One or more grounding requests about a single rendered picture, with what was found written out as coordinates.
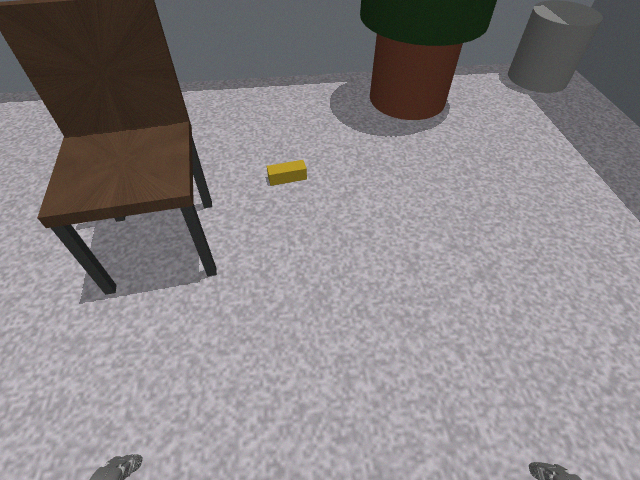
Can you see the right robot hand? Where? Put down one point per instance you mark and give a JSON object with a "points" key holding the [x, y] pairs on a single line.
{"points": [[545, 471]]}

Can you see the left robot hand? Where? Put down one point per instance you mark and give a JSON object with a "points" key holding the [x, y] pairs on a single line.
{"points": [[118, 468]]}

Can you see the chair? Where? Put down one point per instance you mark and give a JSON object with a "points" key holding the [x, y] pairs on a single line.
{"points": [[104, 71]]}

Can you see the potted plant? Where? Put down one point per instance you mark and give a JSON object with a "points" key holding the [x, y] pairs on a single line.
{"points": [[417, 48]]}

